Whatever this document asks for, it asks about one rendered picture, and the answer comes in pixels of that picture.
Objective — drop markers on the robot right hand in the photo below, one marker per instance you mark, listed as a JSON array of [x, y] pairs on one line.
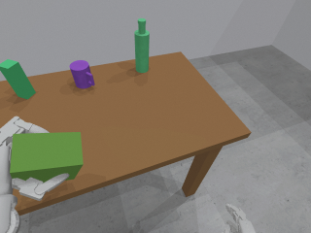
[[243, 225]]

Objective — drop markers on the robot left forearm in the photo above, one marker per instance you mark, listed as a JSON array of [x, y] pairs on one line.
[[9, 218]]

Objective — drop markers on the sponge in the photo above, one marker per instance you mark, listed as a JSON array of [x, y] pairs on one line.
[[43, 156]]

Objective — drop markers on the robot left hand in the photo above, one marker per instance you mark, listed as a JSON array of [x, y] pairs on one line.
[[31, 188]]

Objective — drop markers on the table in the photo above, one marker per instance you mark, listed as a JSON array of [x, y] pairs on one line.
[[131, 123]]

